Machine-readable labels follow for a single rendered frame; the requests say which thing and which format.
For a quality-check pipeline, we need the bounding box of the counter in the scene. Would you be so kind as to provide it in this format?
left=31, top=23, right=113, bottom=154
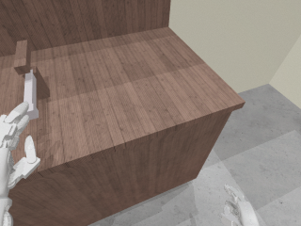
left=0, top=0, right=246, bottom=226

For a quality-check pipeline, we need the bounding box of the tap lever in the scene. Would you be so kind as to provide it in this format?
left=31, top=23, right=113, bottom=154
left=24, top=69, right=39, bottom=120

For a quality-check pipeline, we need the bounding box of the left robot hand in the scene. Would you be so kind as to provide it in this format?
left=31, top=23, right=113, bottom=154
left=0, top=101, right=40, bottom=197

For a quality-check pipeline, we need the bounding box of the right robot hand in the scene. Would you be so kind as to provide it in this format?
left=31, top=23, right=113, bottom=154
left=221, top=184, right=260, bottom=226

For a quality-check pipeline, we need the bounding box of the left robot forearm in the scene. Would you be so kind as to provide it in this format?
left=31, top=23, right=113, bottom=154
left=0, top=196, right=13, bottom=226

